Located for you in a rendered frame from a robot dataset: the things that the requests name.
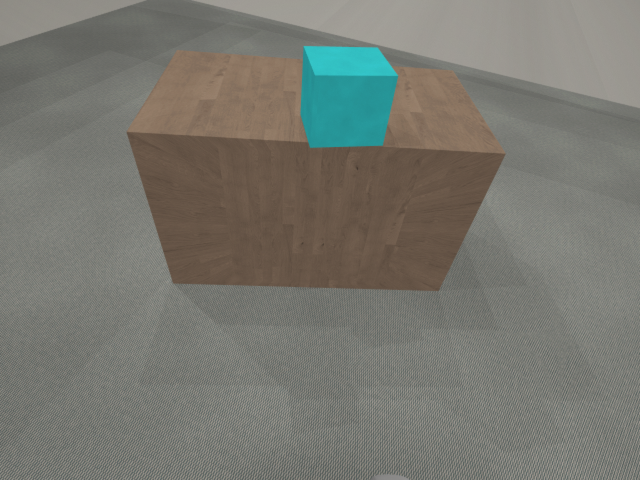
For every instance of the carton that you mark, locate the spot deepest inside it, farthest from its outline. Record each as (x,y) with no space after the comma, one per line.
(346,97)

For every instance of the pedestal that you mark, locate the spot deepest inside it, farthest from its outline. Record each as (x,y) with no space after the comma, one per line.
(238,197)

